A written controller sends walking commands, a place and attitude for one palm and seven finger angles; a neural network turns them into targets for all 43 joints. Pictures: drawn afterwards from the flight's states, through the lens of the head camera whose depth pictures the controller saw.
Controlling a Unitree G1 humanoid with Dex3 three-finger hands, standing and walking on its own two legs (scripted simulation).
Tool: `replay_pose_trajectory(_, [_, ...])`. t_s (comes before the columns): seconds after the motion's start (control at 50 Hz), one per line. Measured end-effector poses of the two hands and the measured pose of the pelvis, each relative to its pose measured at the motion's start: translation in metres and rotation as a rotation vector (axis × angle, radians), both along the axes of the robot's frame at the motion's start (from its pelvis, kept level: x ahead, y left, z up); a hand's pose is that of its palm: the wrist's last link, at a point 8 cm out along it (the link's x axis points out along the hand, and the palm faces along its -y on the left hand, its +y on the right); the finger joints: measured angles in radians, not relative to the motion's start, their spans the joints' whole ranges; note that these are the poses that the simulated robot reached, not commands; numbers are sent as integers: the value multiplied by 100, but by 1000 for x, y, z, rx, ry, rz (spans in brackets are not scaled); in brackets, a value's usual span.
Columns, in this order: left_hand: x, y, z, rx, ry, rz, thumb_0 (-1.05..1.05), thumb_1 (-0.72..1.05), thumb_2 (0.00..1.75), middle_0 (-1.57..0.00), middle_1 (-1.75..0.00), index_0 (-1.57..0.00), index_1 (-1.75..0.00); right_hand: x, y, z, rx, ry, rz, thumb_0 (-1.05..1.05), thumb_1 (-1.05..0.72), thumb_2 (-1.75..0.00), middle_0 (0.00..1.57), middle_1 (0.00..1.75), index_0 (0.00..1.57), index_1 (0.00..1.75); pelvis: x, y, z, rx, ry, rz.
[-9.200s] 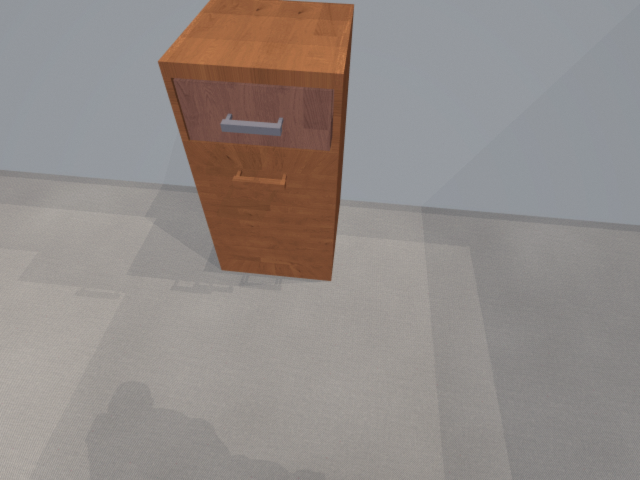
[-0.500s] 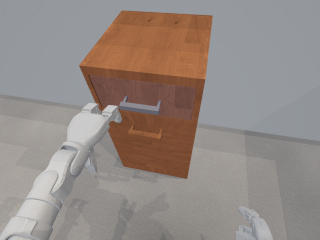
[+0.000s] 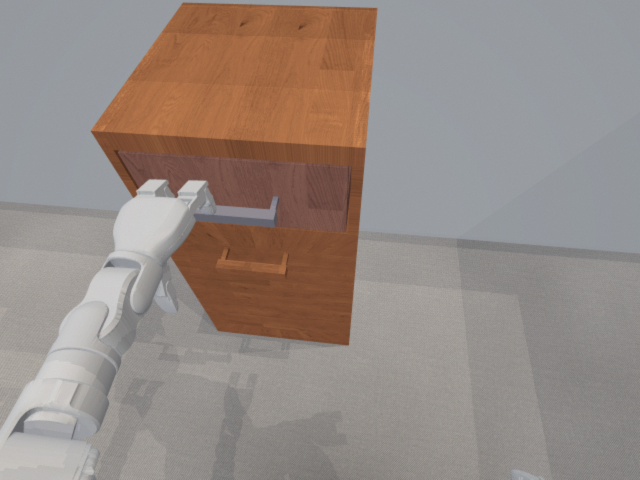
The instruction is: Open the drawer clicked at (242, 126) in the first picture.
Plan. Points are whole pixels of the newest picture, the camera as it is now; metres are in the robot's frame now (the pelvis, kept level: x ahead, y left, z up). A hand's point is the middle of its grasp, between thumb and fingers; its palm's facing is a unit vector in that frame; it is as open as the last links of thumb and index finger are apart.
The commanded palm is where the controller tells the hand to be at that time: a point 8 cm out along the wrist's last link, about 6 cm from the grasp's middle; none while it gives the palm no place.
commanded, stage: move the hooked fingers above the handle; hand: left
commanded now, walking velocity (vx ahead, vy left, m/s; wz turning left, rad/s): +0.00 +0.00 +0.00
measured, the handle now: (236, 207) +0.55 +0.19 -0.06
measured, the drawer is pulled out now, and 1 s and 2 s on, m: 0.00 0.00 0.00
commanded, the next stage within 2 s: none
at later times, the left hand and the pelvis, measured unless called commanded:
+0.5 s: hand (201, 218) +0.46 +0.21 +0.01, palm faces -0.08 +0.00 -1.00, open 13.8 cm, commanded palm +0.46 +0.20 +0.07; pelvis +0.00 +0.00 -0.01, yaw +0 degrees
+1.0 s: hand (241, 204) +0.50 +0.16 +0.01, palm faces +0.02 +0.01 -1.00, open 13.3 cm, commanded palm +0.50 +0.19 +0.05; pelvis -0.03 +0.02 -0.03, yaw -1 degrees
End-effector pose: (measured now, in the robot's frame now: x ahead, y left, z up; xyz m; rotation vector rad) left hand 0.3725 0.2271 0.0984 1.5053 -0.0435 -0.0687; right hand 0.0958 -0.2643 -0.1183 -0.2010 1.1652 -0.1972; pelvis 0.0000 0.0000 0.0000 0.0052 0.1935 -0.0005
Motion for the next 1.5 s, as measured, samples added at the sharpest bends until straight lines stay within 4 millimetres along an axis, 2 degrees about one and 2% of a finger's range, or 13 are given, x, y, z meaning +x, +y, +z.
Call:
replay_pose_trajectory(0.12, [17,0,-10,36,40,57,0,-48,30,-32,-120,-32,-120,-5,-1,-6,15,24,-10,1,-91,-90,20,30,20,30,0,-1,-2,0,26,7])
replay_pose_trajectory(0.22, [30,-20,-19,25,83,5,0,-48,30,-32,-120,-32,-120,-11,2,-8,16,36,-21,1,-91,-90,20,30,20,30,-1,-1,-4,-1,37,13])
replay_pose_trajectory(0.32, [48,-34,-17,10,31,-40,0,-48,30,-32,-120,-32,-120,-22,3,-9,7,47,-43,1,-91,-90,20,30,20,30,-2,-1,-7,-2,59,9])
replay_pose_trajectory(0.42, [67,-26,-17,35,2,34,1,-48,30,-32,-120,-32,-120,-40,2,-13,6,78,-70,1,-91,-90,20,30,20,30,-4,1,-11,-3,89,0])
replay_pose_trajectory(0.52, [77,-16,-33,73,89,100,0,-48,30,-31,-120,-31,-120,-64,2,-14,-1,138,-98,1,-91,-90,20,30,20,30,-4,4,-12,-8,108,0])
replay_pose_trajectory(0.62, [86,-34,-45,36,141,-1,0,-48,30,-32,-120,-32,-120,-88,1,-11,-39,203,-115,1,-91,-90,20,30,21,30,-4,7,-15,-17,127,13])
replay_pose_trajectory(0.74, [107,-56,-41,-8,24,-90,0,-48,30,-35,-122,-32,-120,-110,0,-13,-79,242,-138,1,-91,-90,20,30,21,30,-4,14,-25,-26,173,12])
replay_pose_trajectory(0.88, [106,-63,-44,6,-69,-29,0,-48,30,-41,-124,-35,-127,-124,14,-26,-35,263,-136,1,-91,-90,20,30,20,30,-15,20,-32,-28,192,5])
replay_pose_trajectory(1.04, [106,-70,-34,81,-7,48,0,-48,30,-37,-122,-37,-128,-133,27,-24,-20,198,-166,1,-91,-90,20,30,21,30,-37,23,-30,-25,168,-3])
replay_pose_trajectory(1.18, [107,-68,-31,47,70,33,1,-49,30,-33,-121,-34,-123,-158,24,-19,-71,176,-187,1,-90,-90,20,30,21,30,-51,25,-34,-23,167,-11])
replay_pose_trajectory(1.32, [106,-62,-37,39,7,-32,0,-49,30,-34,-123,-33,-121,-184,17,-24,-116,238,-168,1,-90,-90,20,30,21,30,-59,26,-47,-28,202,-4])
replay_pose_trajectory(1.4, [106,-62,-40,34,-39,-33,0,-49,30,-35,-126,-35,-123,-190,16,-29,-121,263,-162,1,-90,-90,20,30,21,30,-61,27,-52,-32,217,1])
replay_pose_trajectory(1.5, [107,-64,-41,34,-61,-8,0,-49,30,-38,-127,-36,-127,-187,18,-32,-115,258,-163,1,-90,-90,20,30,21,30,-64,27,-54,-35,222,3])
